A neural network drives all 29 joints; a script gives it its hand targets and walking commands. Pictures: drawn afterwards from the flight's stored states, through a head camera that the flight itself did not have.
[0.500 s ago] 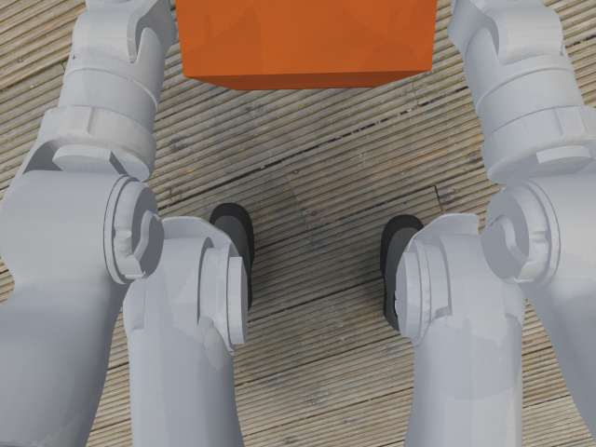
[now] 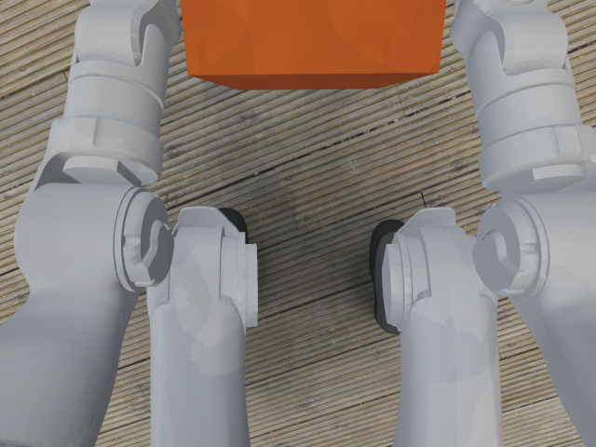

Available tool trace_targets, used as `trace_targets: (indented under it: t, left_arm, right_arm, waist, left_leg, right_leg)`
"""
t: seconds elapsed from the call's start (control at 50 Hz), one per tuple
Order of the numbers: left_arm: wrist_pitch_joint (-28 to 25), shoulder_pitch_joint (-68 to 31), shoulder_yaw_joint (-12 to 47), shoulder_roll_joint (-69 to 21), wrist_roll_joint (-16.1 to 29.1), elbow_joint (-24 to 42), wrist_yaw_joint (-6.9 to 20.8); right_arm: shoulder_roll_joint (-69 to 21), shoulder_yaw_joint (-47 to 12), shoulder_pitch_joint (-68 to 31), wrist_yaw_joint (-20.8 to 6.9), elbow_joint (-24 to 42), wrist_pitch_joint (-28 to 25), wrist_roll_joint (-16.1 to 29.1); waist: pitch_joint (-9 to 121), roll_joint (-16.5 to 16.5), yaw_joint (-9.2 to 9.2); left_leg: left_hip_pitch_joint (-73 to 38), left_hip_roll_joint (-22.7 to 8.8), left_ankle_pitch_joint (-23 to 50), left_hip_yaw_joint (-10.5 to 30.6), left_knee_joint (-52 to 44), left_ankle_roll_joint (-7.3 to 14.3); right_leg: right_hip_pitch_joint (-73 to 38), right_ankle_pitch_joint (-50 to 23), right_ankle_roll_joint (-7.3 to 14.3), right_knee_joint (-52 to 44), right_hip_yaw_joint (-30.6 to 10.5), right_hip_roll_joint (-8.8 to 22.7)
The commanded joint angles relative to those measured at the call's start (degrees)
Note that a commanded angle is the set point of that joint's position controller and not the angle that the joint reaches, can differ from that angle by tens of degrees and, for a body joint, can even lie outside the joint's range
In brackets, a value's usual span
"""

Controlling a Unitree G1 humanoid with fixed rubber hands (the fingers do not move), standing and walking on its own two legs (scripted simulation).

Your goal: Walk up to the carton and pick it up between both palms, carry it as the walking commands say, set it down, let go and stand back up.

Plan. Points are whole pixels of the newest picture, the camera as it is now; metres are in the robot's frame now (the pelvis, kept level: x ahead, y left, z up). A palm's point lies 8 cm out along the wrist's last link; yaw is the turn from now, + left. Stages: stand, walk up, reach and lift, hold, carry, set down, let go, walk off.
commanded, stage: reach and lift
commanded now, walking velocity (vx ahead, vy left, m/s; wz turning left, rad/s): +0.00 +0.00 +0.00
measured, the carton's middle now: out of the picture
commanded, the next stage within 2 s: none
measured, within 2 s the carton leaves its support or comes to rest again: neither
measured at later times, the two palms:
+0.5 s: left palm out of the picture +0.56 +0.17 -0.11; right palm out of the picture +0.56 -0.12 -0.11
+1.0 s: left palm out of the picture +0.54 +0.17 -0.04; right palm out of the picture +0.54 -0.12 -0.04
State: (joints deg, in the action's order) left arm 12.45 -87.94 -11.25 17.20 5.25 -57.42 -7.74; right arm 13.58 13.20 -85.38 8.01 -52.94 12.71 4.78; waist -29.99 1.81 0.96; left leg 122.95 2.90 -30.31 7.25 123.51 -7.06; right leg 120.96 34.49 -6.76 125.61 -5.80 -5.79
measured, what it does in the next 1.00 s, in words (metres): rises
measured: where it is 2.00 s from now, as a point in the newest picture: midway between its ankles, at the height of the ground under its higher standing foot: (309, 288)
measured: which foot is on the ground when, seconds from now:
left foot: down 0.00-1.00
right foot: down 0.00-1.00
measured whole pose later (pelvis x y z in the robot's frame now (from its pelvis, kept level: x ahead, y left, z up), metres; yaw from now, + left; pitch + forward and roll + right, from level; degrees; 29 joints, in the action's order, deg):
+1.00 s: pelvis -0.02 +0.00 +0.08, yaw +1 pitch +27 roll -1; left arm 22.6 -81.5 -22.2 9.0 -4.7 -36.8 -6.1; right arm 7.2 23.0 -80.3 5.8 -34.7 22.4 -5.5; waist -30.0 0.6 0.9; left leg 108.9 4.8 -26.7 7.6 108.6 -6.5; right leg 106.6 30.9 -6.6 110.4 -6.2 -6.0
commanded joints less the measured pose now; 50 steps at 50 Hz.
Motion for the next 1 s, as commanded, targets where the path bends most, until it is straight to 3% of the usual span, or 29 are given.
trace_targets:
  t: [0.0, 0.08, 0.14, 0.16, 0.22, 0.24, 0.28, 0.34, 0.36, 0.38, 0.44, 0.5, 0.56, 0.58, 0.7, 0.86, 0.98]
  left_arm:
    - [-0.6, -36.9, 17.8, -55.7, 2.5, 15.4, 18.0]
    - [0.4, -40.8, 20.1, -57.1, 4.2, 20.6, 17.9]
    - [1.9, -39.2, 19.6, -58.2, 2.9, 19.0, 18.0]
    - [2.3, -38.5, 19.7, -58.7, 2.5, 18.2, 18.1]
    - [3.2, -38.0, 19.6, -60.0, 1.8, 18.8, 18.3]
    - [3.3, -37.5, 19.1, -59.8, 1.2, 19.8, 18.3]
    - [3.6, -37.4, 19.8, -60.8, 1.3, 21.1, 18.4]
    - [4.1, -36.3, 20.6, -61.2, 0.5, 21.3, 18.6]
    - [4.3, -35.6, 21.1, -62.0, 0.6, 21.4, 18.5]
    - [4.4, -35.1, 21.3, -62.1, 0.2, 22.1, 18.5]
    - [4.4, -35.3, 23.3, -63.0, 1.3, 24.6, 18.4]
    - [4.7, -36.5, 26.4, -63.1, 3.2, 29.7, 17.4]
    - [5.7, -35.2, 26.3, -63.2, 2.4, 27.9, 17.0]
    - [5.9, -35.9, 26.3, -63.3, 2.5, 28.4, 17.0]
    - [6.9, -34.3, 23.0, -64.8, 0.0, 24.0, 18.0]
    - [8.1, -33.2, 21.5, -66.6, -1.5, 23.8, 19.6]
    - [9.6, -34.2, 24.1, -67.1, -0.1, 27.2, 19.8]
  right_arm:
    - [-56.7, -21.5, -42.1, -16.3, 13.7, -0.3, 3.5]
    - [-57.2, -22.1, -44.3, -15.8, 17.3, 0.5, 3.8]
    - [-57.5, -21.7, -43.3, -15.9, 16.2, 1.6, 2.8]
    - [-57.0, -21.8, -43.6, -15.9, 16.6, 1.8, 2.3]
    - [-58.5, -21.8, -42.7, -16.6, 16.7, 2.6, 1.8]
    - [-59.9, -21.8, -41.3, -16.9, 15.9, 3.1, 1.8]
    - [-61.0, -21.7, -39.8, -17.4, 16.2, 3.6, 1.3]
    - [-61.7, -21.6, -36.7, -18.0, 14.3, 4.3, 0.7]
    - [-61.8, -21.6, -36.3, -18.3, 14.9, 4.3, 0.6]
    - [-62.4, -22.0, -35.8, -18.6, 15.4, 4.5, 0.7]
    - [-61.7, -23.1, -35.7, -18.6, 18.3, 4.3, 0.8]
    - [-62.0, -27.6, -39.4, -17.9, 25.7, 4.6, 3.1]
    - [-61.3, -28.8, -40.2, -17.4, 25.8, 5.3, 3.0]
    - [-61.4, -28.3, -39.3, -17.3, 25.5, 5.7, 2.5]
    - [-63.1, -25.0, -37.7, -18.2, 21.3, 6.9, 0.5]
    - [-65.7, -24.2, -36.6, -18.8, 20.7, 8.2, -0.9]
    - [-66.3, -26.7, -38.7, -18.5, 24.7, 9.4, 0.5]
  waist:
    - [104.4, -1.5, 2.43]
    - [114.1, -1.5, 0.63]
    - [112.5, -2.1, 0.80]
    - [112.5, -2.0, 0.11]
    - [113.7, -2.2, 0.02]
    - [114.3, -1.9, 0.82]
    - [116.6, -2.0, -0.04]
    - [115.8, -3.0, 0.22]
    - [116.9, -3.3, -0.63]
    - [117.5, -3.5, 0.26]
    - [121.6, -3.8, -0.78]
    - [132.9, -2.6, -0.77]
    - [130.5, -2.3, 0.16]
    - [129.9, -2.0, -0.74]
    - [123.0, -2.7, -0.38]
    - [126.5, -1.5, 0.00]
    - [133.6, -1.5, -0.27]
  left_leg:
    - [-38.5, 2.8, 16.3, -16.9, -9.4, 5.3]
    - [-43.0, 3.0, 18.1, -16.8, -9.9, 5.0]
    - [-43.1, 3.1, 16.1, -17.2, -11.5, 4.8]
    - [-42.8, 3.1, 15.7, -17.0, -11.5, 4.7]
    - [-44.2, 3.4, 16.2, -16.7, -12.8, 4.8]
    - [-44.6, 3.6, 16.8, -16.8, -13.1, 4.9]
    - [-45.9, 3.8, 18.1, -16.7, -13.4, 4.8]
    - [-46.2, 3.8, 18.9, -16.5, -14.3, 4.6]
    - [-47.5, 4.0, 19.7, -16.1, -14.4, 4.5]
    - [-48.4, 4.1, 20.6, -16.2, -14.9, 4.5]
    - [-50.3, 4.3, 23.3, -15.9, -14.8, 4.2]
    - [-55.4, 4.5, 27.3, -15.4, -15.2, 4.4]
    - [-54.3, 4.6, 24.9, -15.5, -16.5, 4.4]
    - [-54.5, 4.7, 23.5, -15.4, -17.2, 4.4]
    - [-50.5, 4.7, 16.7, -15.3, -20.2, 5.0]
    - [-50.7, 5.3, 15.4, -15.7, -22.7, 5.4]
    - [-54.5, 5.6, 16.1, -15.6, -24.5, 5.3]
  right_leg:
    - [-33.1, -16.3, 3.6, -12.8, 13.7, -2.3]
    - [-37.6, -18.2, 3.6, -13.4, 14.0, -2.5]
    - [-36.6, -15.7, 3.6, -14.7, 14.3, -2.5]
    - [-36.5, -15.4, 3.6, -14.9, 14.4, -2.4]
    - [-36.2, -15.5, 3.7, -15.6, 14.9, -2.6]
    - [-36.4, -16.0, 3.6, -15.8, 14.8, -2.7]
    - [-36.9, -17.3, 3.7, -16.2, 14.8, -3.0]
    - [-35.4, -17.8, 3.8, -16.9, 14.7, -3.0]
    - [-35.3, -18.4, 3.8, -16.8, 15.0, -3.0]
    - [-35.3, -18.9, 3.8, -17.0, 14.9, -3.1]
    - [-37.3, -21.6, 3.9, -17.4, 14.6, -3.1]
    - [-44.0, -26.0, 3.4, -17.6, 14.5, -3.3]
    - [-44.1, -23.8, 3.2, -18.8, 14.0, -3.2]
    - [-44.4, -22.5, 3.1, -19.4, 14.3, -3.3]
    - [-41.6, -16.7, 3.5, -22.2, 14.0, -3.2]
    - [-44.7, -16.4, 3.3, -25.1, 13.7, -3.5]
    - [-48.9, -17.6, 3.2, -26.8, 13.7, -3.9]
